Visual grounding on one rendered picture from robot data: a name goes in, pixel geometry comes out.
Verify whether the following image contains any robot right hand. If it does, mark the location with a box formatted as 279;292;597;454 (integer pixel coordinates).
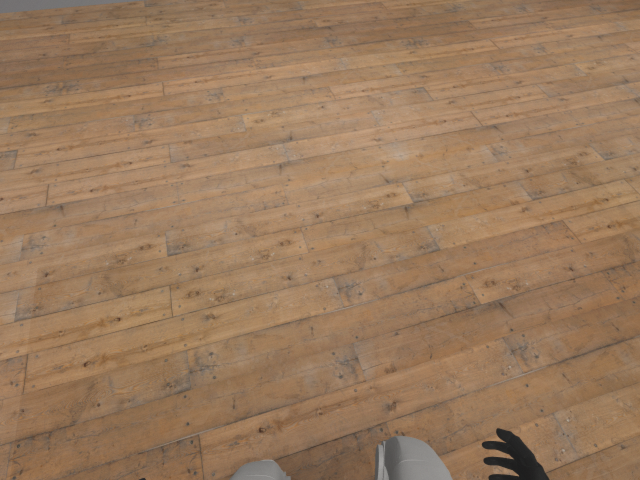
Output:
482;428;550;480

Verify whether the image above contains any right robot thigh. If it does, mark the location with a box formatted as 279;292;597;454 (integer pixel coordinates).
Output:
375;436;453;480

